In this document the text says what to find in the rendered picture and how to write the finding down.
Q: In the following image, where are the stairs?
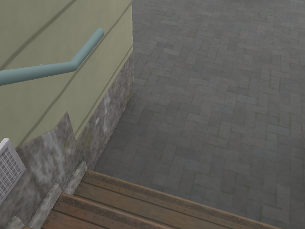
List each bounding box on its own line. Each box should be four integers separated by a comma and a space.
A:
23, 169, 283, 229

